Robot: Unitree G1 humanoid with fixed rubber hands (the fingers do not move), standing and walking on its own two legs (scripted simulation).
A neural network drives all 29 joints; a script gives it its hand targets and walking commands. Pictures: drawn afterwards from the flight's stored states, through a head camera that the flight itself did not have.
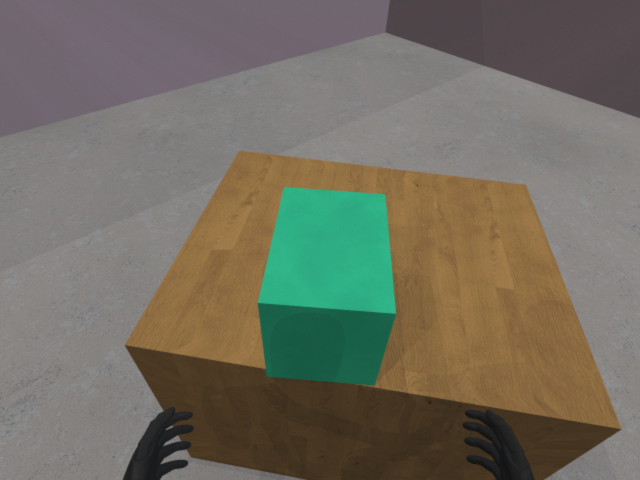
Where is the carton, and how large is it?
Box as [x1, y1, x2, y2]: [258, 187, 395, 385]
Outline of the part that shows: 284,187 258,300 266,374 267,376 374,385 395,315 384,194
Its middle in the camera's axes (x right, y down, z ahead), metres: +0.01 +0.08 +0.68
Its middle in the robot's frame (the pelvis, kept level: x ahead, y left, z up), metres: +0.46 +0.03 -0.05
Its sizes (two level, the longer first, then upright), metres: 0.259 0.184 0.209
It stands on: a pedestal, 0.62 m high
